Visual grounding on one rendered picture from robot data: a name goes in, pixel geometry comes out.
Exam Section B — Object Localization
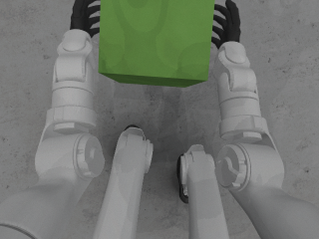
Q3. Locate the carton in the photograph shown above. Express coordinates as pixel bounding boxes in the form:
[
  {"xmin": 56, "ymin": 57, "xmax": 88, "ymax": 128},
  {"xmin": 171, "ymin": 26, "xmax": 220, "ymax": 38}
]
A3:
[{"xmin": 98, "ymin": 0, "xmax": 215, "ymax": 88}]

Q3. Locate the robot thigh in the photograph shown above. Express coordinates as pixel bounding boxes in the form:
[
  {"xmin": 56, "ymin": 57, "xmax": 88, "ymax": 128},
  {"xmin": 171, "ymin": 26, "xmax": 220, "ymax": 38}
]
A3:
[
  {"xmin": 91, "ymin": 133, "xmax": 154, "ymax": 239},
  {"xmin": 180, "ymin": 150, "xmax": 229, "ymax": 239}
]

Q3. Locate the right robot thigh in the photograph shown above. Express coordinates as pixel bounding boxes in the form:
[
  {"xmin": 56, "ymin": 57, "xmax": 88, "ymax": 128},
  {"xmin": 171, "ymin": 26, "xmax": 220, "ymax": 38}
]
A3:
[{"xmin": 180, "ymin": 150, "xmax": 229, "ymax": 239}]

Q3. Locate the left robot thigh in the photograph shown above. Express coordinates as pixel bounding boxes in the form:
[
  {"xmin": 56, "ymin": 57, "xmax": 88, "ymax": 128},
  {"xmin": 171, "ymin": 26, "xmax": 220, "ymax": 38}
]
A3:
[{"xmin": 91, "ymin": 133, "xmax": 154, "ymax": 239}]

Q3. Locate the robot left hand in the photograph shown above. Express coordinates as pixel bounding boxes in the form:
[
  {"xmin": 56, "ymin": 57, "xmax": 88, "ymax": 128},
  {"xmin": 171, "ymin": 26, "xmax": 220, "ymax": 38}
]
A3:
[{"xmin": 70, "ymin": 0, "xmax": 101, "ymax": 38}]

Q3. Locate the right robot upper arm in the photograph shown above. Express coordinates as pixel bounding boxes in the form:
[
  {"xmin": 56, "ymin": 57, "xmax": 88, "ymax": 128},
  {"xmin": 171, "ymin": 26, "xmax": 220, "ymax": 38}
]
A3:
[{"xmin": 214, "ymin": 142, "xmax": 319, "ymax": 239}]

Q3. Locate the robot right hand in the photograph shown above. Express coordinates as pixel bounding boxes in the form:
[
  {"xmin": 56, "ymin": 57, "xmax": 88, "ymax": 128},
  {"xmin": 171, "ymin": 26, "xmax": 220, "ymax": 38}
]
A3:
[{"xmin": 211, "ymin": 0, "xmax": 241, "ymax": 51}]

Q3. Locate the robot left forearm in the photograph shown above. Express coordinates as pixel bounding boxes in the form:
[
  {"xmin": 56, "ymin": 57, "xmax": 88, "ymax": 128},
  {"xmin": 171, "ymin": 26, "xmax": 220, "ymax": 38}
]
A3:
[{"xmin": 35, "ymin": 29, "xmax": 97, "ymax": 171}]

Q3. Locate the left robot upper arm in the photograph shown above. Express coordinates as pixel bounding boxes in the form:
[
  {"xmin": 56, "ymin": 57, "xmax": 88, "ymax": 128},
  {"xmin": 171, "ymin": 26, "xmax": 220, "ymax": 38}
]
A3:
[{"xmin": 0, "ymin": 132, "xmax": 105, "ymax": 239}]

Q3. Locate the robot right forearm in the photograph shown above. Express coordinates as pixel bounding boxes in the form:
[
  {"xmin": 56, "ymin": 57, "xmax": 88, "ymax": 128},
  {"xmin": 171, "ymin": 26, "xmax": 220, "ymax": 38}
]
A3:
[{"xmin": 211, "ymin": 41, "xmax": 279, "ymax": 154}]

